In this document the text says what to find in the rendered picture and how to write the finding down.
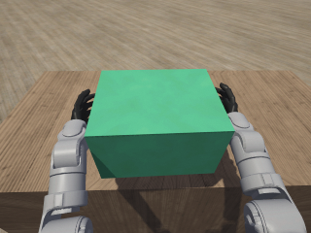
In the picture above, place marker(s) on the right robot hand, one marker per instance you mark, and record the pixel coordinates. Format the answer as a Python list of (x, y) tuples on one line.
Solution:
[(227, 98)]

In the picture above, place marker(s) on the right robot forearm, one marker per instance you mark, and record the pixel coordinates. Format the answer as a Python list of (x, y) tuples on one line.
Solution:
[(258, 177)]

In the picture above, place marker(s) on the left robot hand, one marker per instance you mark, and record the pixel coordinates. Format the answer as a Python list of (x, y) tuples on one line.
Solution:
[(81, 106)]

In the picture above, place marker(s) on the pedestal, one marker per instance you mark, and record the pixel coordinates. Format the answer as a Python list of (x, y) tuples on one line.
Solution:
[(276, 102)]

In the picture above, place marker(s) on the left robot forearm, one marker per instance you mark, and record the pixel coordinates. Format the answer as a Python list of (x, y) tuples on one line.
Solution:
[(67, 185)]

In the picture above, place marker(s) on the robot right upper arm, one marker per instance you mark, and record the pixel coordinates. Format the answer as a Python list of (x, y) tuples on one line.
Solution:
[(272, 216)]

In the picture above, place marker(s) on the carton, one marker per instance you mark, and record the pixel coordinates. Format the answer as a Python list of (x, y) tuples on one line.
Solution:
[(159, 122)]

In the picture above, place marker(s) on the robot left upper arm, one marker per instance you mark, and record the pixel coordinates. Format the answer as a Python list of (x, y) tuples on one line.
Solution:
[(74, 224)]

